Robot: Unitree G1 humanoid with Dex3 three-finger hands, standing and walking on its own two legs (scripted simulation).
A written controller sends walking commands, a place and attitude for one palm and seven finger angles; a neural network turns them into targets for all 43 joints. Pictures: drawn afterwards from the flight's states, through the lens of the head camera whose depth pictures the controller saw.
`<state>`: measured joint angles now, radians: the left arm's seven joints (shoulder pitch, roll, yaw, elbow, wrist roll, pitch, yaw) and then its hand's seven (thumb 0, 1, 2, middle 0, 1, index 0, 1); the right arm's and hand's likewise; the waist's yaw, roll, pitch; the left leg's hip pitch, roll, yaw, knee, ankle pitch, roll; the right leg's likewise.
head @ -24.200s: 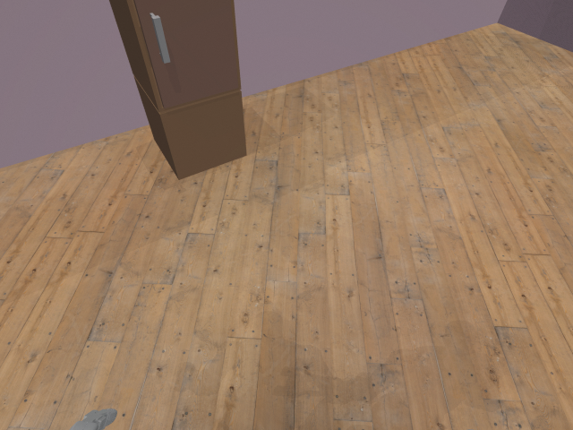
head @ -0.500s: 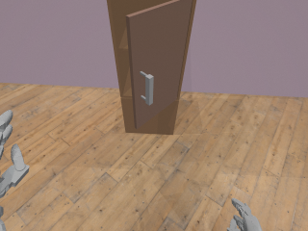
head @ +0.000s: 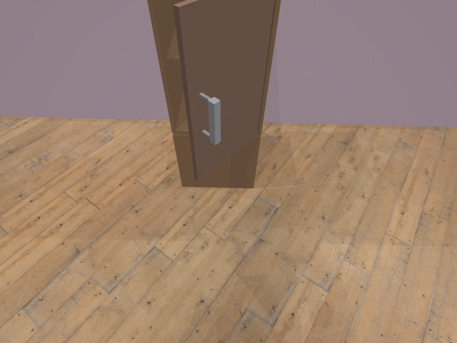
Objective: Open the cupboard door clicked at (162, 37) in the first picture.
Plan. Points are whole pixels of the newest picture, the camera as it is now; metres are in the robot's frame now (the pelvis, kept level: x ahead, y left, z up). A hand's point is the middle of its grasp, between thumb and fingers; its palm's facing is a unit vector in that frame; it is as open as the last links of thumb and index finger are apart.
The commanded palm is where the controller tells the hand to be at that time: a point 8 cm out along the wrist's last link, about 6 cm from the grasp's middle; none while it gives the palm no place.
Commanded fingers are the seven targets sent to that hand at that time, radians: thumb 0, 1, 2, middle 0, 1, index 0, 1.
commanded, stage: let the arm hang, fingers relaxed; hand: left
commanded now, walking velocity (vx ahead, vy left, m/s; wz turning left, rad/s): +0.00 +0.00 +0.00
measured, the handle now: (209, 119) +0.70 +0.08 -0.05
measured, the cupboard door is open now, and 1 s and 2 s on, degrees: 48 48 48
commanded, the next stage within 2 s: look to check the result in 0.80 s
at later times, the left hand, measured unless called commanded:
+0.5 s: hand out of the picture +0.04 +0.23 -0.15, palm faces +0.00 -0.94 -0.35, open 7.4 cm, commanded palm none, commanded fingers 0.00 0.90 0.90 -0.20 -0.30 -0.20 -0.30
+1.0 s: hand out of the picture +0.10 +0.20 -0.15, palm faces -0.02 -0.96 -0.29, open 7.4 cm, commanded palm none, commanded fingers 0.00 0.90 0.90 -0.20 -0.30 -0.20 -0.30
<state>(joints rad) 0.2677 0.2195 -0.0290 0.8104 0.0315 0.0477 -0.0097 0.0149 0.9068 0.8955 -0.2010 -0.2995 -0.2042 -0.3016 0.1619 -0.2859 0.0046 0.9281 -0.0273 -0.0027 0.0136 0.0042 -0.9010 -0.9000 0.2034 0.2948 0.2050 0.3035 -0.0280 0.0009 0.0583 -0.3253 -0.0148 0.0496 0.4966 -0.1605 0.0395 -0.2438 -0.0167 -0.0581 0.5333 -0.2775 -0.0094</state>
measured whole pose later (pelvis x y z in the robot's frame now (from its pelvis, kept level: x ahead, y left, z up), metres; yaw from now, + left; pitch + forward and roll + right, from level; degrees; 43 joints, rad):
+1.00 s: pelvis +0.04 -0.02 +0.01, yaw +0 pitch -1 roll +0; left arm 0.13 0.27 0.01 1.14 0.01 -0.01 0.01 0.01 0.91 0.90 -0.20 -0.30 -0.21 -0.30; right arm 0.15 -0.29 -0.01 1.14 -0.02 -0.01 -0.02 0.00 -0.90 -0.90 0.20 0.29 0.20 0.30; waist -0.02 0.01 0.06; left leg -0.17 0.00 0.04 0.32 -0.13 0.01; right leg -0.07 0.01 -0.07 0.31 -0.22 -0.03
